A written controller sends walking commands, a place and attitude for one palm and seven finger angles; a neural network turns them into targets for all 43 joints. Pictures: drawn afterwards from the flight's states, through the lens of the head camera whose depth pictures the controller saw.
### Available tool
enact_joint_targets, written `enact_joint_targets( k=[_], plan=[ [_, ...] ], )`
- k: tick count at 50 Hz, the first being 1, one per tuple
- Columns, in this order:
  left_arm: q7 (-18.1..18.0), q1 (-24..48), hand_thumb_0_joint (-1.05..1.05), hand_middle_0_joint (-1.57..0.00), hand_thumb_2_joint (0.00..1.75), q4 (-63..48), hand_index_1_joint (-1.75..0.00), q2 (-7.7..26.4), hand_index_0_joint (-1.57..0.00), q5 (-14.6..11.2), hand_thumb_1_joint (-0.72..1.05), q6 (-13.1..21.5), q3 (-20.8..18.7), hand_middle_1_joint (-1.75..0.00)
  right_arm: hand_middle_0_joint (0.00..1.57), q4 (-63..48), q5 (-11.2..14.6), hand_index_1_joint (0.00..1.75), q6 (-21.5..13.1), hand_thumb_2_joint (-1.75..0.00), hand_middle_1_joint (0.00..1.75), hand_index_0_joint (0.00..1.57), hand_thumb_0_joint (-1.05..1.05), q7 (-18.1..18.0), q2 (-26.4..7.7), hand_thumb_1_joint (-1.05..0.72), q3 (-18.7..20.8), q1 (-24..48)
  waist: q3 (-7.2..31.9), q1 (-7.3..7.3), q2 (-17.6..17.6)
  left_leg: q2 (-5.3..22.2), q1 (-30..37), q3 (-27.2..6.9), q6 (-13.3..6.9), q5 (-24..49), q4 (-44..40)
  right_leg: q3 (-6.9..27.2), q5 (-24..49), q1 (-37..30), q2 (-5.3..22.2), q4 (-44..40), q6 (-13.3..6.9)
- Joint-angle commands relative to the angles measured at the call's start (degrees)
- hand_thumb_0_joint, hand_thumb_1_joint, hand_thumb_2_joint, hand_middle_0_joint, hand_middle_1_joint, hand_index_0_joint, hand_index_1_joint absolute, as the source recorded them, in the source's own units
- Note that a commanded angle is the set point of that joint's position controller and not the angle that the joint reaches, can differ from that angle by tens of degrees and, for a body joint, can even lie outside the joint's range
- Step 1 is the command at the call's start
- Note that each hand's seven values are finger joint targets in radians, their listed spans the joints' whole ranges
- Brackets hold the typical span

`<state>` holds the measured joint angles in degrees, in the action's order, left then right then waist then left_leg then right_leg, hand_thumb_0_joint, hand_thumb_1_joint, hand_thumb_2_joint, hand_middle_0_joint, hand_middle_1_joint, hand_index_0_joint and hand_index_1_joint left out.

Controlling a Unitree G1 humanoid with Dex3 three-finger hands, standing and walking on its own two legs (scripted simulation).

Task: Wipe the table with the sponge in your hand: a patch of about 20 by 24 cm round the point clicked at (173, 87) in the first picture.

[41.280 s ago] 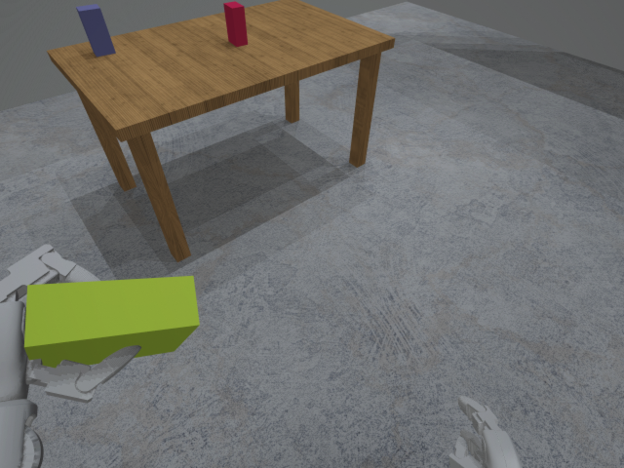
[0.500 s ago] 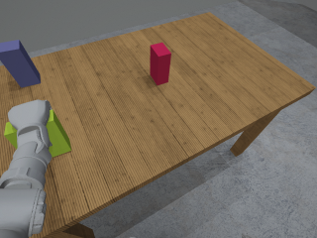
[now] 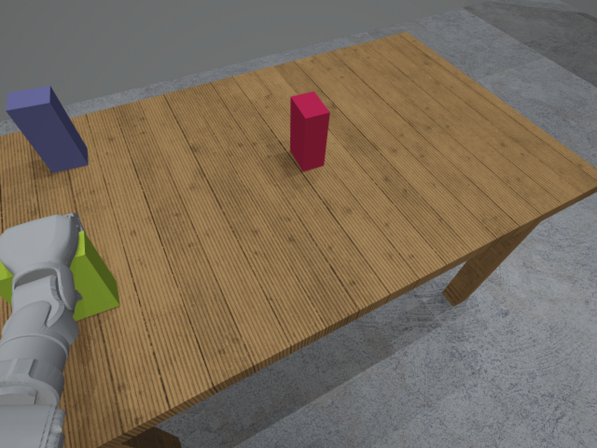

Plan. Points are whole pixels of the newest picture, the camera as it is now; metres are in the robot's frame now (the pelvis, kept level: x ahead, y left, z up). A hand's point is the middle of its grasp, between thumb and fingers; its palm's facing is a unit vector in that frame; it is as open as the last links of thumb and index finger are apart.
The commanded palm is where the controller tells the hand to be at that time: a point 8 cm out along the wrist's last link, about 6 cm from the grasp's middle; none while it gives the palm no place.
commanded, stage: wipe back along the first lane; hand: left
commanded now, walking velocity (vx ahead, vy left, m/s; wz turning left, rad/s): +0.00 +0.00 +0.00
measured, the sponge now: (68, 291) +0.34 +0.37 -0.05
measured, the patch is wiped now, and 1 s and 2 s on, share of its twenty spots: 0.90 0.90 0.90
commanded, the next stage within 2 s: none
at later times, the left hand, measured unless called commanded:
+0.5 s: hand (58, 302) +0.30 +0.34 +0.00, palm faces -0.05 +0.00 -1.00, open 9.3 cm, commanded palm +0.26 +0.32 +0.03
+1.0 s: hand (64, 323) +0.27 +0.32 +0.00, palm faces -0.06 -0.01 -1.00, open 9.3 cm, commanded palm +0.23 +0.29 +0.03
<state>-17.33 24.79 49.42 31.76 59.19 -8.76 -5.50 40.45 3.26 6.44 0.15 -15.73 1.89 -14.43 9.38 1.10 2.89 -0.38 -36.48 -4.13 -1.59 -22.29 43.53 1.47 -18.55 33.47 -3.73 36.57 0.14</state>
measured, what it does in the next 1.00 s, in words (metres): stands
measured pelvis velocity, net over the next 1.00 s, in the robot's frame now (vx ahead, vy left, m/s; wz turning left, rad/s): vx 0.01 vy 0.00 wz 0.02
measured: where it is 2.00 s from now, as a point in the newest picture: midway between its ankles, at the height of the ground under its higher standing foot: outside the picture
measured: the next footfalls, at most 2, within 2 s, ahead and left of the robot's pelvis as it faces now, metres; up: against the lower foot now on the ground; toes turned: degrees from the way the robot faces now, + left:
none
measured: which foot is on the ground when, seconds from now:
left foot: down 0.00-1.00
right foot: down 0.00-1.00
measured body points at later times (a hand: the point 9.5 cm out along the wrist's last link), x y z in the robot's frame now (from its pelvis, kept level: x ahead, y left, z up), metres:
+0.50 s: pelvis -0.01 +0.01 +0.00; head +0.02 +0.01 +0.45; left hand +0.30 +0.34 +0.06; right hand +0.16 -0.24 -0.10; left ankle -0.02 +0.10 -0.71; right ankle -0.02 -0.13 -0.71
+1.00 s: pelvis +0.01 +0.00 +0.00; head +0.03 -0.01 +0.45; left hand +0.27 +0.32 +0.06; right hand +0.19 -0.23 -0.10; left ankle -0.02 +0.10 -0.71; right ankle -0.02 -0.13 -0.71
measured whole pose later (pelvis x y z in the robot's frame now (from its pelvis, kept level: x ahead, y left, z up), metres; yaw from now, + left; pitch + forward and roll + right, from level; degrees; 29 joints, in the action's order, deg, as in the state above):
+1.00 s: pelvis +0.01 +0.00 +0.00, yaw +1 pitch +10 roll -2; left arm -18.2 2.9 23.9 23.0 56.8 -19.5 2.3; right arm 37.2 3.9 5.8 -1.0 -14.3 0.2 -8.7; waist 9.6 -2.8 4.0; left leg -1.5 -28.8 -4.2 -1.8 -22.8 41.7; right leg 1.3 -20.2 26.3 -2.5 36.4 0.2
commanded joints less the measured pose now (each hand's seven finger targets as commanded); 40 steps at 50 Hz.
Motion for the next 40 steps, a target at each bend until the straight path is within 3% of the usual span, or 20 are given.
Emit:
enact_joint_targets(
  k=[1, 5, 6, 7, 11, 14, 16, 17, 20, 21, 24, 25, 26, 28, 30, 31, 34, 36, 37, 40],
  plan=[
    [0.5, 3.9, 0.00, -1.20, 1.30, -5.7, -1.60, 8.6, -1.20, -0.3, 0.10, -1.6, -0.4, -1.60, 0.20, -6.3, 0.2, 0.30, -2.0, -0.90, 0.30, 0.20, 0.00, -0.3, -8.4, -0.90, 3.0, 1.8, 14.3, -1.43, -0.6, 0.0, 11.8, 1.6, -1.2, 28.0, -4.0, -3.5, 23.0, -9.7, 0.0, -1.8, -4.0],
    [0.5, 0.7, 0.00, -1.20, 1.30, -6.3, -1.60, 6.6, -1.20, -0.9, 0.10, -3.5, 1.2, -1.60, 0.20, -6.6, 0.3, 0.30, -1.8, -0.90, 0.30, 0.20, 0.00, -0.4, -8.4, -0.90, 2.8, 2.8, 12.5, -1.34, -2.3, -0.5, 10.8, 2.0, -1.2, 24.1, -4.8, -3.6, 21.4, -10.4, 0.2, -2.3, -3.7],
    [0.6, -0.1, 0.00, -1.20, 1.30, -7.2, -1.60, 7.2, -1.20, -1.1, 0.10, -3.6, 0.1, -1.60, 0.20, -6.9, 0.4, 0.30, -1.9, -0.90, 0.30, 0.20, 0.00, -0.5, -8.3, -0.90, 2.7, 3.5, 12.9, -2.04, -2.0, -0.2, 11.3, 1.4, -1.1, 25.7, -5.2, -3.7, 21.5, -10.6, 0.3, -2.2, -4.0],
    [0.8, -0.6, 0.00, -1.20, 1.30, -7.9, -1.60, 4.9, -1.20, -1.1, 0.10, -3.9, 2.2, -1.60, 0.20, -7.1, 0.5, 0.30, -1.9, -0.90, 0.30, 0.20, 0.00, -0.5, -8.2, -0.90, 2.7, 3.7, 11.7, -1.48, -1.8, -0.3, 11.8, 1.3, -1.0, 25.4, -5.2, -4.0, 20.7, -9.7, 0.2, -2.3, -3.8],
    [1.1, -4.8, 0.00, -1.20, 1.30, -8.6, -1.60, 5.6, -1.20, -1.5, 0.10, -5.1, 0.7, -1.60, 0.20, -7.9, 0.4, 0.30, -1.8, -0.90, 0.30, 0.20, 0.00, -0.6, -8.2, -0.90, 2.4, 4.9, 10.7, -2.46, -2.8, -0.3, 11.1, 1.2, -0.9, 23.4, -6.0, -4.1, 19.2, -10.4, 0.2, -2.7, -4.1],
    [1.3, -4.5, 0.00, -1.20, 1.30, -9.5, -1.60, 3.0, -1.20, -1.3, 0.10, -5.6, 3.0, -1.60, 0.20, -8.4, 0.4, 0.30, -1.8, -0.90, 0.30, 0.20, 0.00, -0.7, -8.0, -0.90, 2.2, 5.6, 8.5, -1.84, -3.5, -0.3, 10.9, 1.0, -0.8, 21.0, -6.2, -4.5, 16.9, -8.7, 0.2, -2.7, -4.0],
    [1.3, -7.4, 0.00, -1.20, 1.30, -10.6, -1.60, 3.6, -1.20, -1.6, 0.10, -5.9, 1.8, -1.60, 0.20, -9.0, 0.3, 0.30, -1.9, -0.90, 0.30, 0.20, 0.00, -0.7, -7.9, -0.90, 2.1, 6.3, 8.8, -2.91, -1.8, -0.4, 11.2, 1.1, -0.6, 21.5, -6.4, -4.3, 16.8, -9.4, 0.2, -2.7, -4.3],
    [1.3, -8.8, 0.00, -1.20, 1.30, -11.0, -1.60, 3.1, -1.20, -1.5, 0.10, -6.0, 1.9, -1.60, 0.20, -9.2, 0.3, 0.30, -1.8, -0.90, 0.30, 0.20, 0.00, -0.7, -7.7, -0.90, 2.2, 6.2, 9.7, -3.08, -2.8, -0.5, 11.6, 1.1, -0.6, 22.1, -6.1, -4.4, 17.5, -10.0, 0.2, -2.5, -4.2],
    [1.3, -9.9, 0.00, -1.20, 1.30, -13.0, -1.60, -0.4, -1.20, -1.8, 0.10, -6.6, 4.8, -1.60, 0.20, -10.0, 0.4, 0.30, -1.9, -0.90, 0.30, 0.20, 0.00, -0.8, -7.3, -0.90, 2.0, 7.4, 8.0, -2.63, -2.3, -0.4, 11.7, 1.1, -0.4, 20.5, -6.4, -4.7, 15.5, -8.7, 0.2, -2.7, -4.1],
    [1.3, -10.0, 0.00, -1.20, 1.30, -13.8, -1.60, 0.9, -1.20, -2.1, 0.10, -6.8, 3.4, -1.60, 0.20, -10.2, 0.5, 0.30, -1.9, -0.90, 0.30, 0.20, 0.00, -0.7, -7.4, -0.90, 1.9, 7.8, 7.8, -3.12, -1.6, -0.4, 11.6, 0.5, -0.3, 20.1, -6.8, -4.5, 14.4, -8.6, 0.0, -2.7, -4.4],
    [1.2, -7.3, 0.00, -1.20, 1.30, -15.0, -1.60, -0.9, -1.20, -2.0, 0.10, -7.7, 5.6, -1.60, 0.20, -10.2, 0.6, 0.30, -1.9, -0.90, 0.30, 0.20, 0.00, -1.1, -7.2, -0.90, 1.7, 8.4, 6.6, -2.19, -1.9, -0.4, 12.0, 0.5, -0.2, 18.1, -7.0, -4.9, 12.6, -7.4, 0.0, -2.9, -4.2],
    [1.2, -9.0, 0.00, -1.20, 1.30, -14.4, -1.60, -0.9, -1.20, -2.0, 0.10, -8.0, 5.4, -1.60, 0.20, -10.2, 0.5, 0.30, -1.9, -0.90, 0.30, 0.20, 0.00, -1.2, -7.2, -0.90, 1.8, 8.4, 6.7, -2.44, -3.3, -0.4, 11.9, 0.4, -0.3, 17.9, -7.1, -4.8, 12.5, -7.8, 0.0, -3.0, -4.3],
    [1.3, -9.9, 0.00, -1.20, 1.30, -15.8, -1.60, -0.6, -1.20, -2.3, 0.10, -8.1, 4.8, -1.60, 0.20, -10.6, 0.6, 0.30, -2.0, -0.90, 0.30, 0.20, 0.00, -1.2, -7.2, -0.90, 1.7, 9.0, 7.7, -3.25, -2.0, -0.5, 12.1, 0.3, -0.2, 18.2, -7.4, -4.6, 12.6, -8.5, -0.1, -2.9, -4.5],
    [1.3, -8.6, 0.00, -1.20, 1.30, -16.4, -1.60, -2.5, -1.20, -2.3, 0.10, -8.4, 6.9, -1.60, 0.20, -10.5, 0.6, 0.30, -2.1, -0.90, 0.30, 0.20, 0.00, -1.4, -7.0, -0.90, 1.6, 9.1, 7.7, -2.40, -2.7, -0.4, 12.7, 0.4, -0.2, 18.3, -7.0, -4.8, 12.8, -8.1, 0.0, -2.8, -4.3],
    [1.6, -10.2, 0.00, -1.20, 1.30, -16.3, -1.60, -2.1, -1.20, -2.3, 0.10, -8.9, 6.5, -1.60, 0.20, -10.5, 0.6, 0.30, -2.1, -0.90, 0.30, 0.20, 0.00, -1.5, -7.0, -0.90, 1.6, 9.3, 7.1, -2.65, -3.4, -0.6, 12.4, 0.5, -0.3, 17.9, -7.1, -4.6, 13.2, -8.8, 0.0, -3.0, -4.3],
    [1.7, -12.1, 0.00, -1.20, 1.30, -17.1, -1.60, -0.8, -1.20, -2.4, 0.10, -9.0, 4.9, -1.60, 0.20, -10.7, 0.6, 0.30, -2.2, -0.90, 0.30, 0.20, 0.00, -1.5, -7.1, -0.90, 1.5, 9.7, 8.3, -3.82, -2.2, -0.7, 12.5, 0.3, -0.1, 18.7, -7.3, -4.3, 13.6, -9.8, 0.0, -2.8, -4.6],
    [2.2, -12.0, 0.00, -1.20, 1.30, -19.2, -1.60, -5.4, -1.20, -2.6, 0.10, -9.3, 9.3, -1.60, 0.20, -11.2, 0.7, 0.30, -2.3, -0.90, 0.30, 0.20, 0.00, -1.4, -6.6, -0.90, 1.4, 10.3, 7.4, -2.68, -2.8, -0.5, 13.1, 0.3, -0.2, 18.7, -7.2, -4.8, 13.3, -8.8, 0.0, -2.7, -4.3],
    [2.2, -13.7, 0.00, -1.20, 1.30, -19.3, -1.60, -2.6, -1.20, -2.8, 0.10, -9.5, 6.3, -1.60, 0.20, -11.1, 0.7, 0.30, -2.4, -0.90, 0.30, 0.20, 0.00, -1.5, -7.0, -0.90, 1.4, 10.7, 7.0, -3.47, -3.4, -0.6, 12.7, 0.0, -0.2, 18.7, -7.3, -4.3, 13.8, -9.5, -0.1, -3.0, -4.5],
    [2.4, -14.0, 0.00, -1.20, 1.30, -20.4, -1.60, -4.8, -1.20, -2.9, 0.10, -9.5, 8.5, -1.60, 0.20, -11.3, 0.6, 0.30, -2.5, -0.90, 0.30, 0.20, 0.00, -1.5, -6.6, -0.90, 1.3, 10.7, 7.5, -3.22, -2.6, -0.7, 13.1, 0.2, -0.2, 19.1, -7.1, -4.7, 14.1, -9.8, 0.0, -2.6, -4.4],
    [2.5, -17.0, 0.00, -1.20, 1.30, -21.5, -1.60, -6.0, -1.20, -3.0, 0.10, -9.7, 8.9, -1.60, 0.20, -11.4, 0.6, 0.30, -2.7, -0.90, 0.30, 0.20, 0.00, -1.3, -6.5, -0.90, 1.4, 10.9, 7.6, -3.50, -3.9, -0.6, 13.6, 0.1, -0.2, 20.8, -6.8, -4.8, 15.8, -10.0, 0.0, -2.5, -4.4]
  ],
)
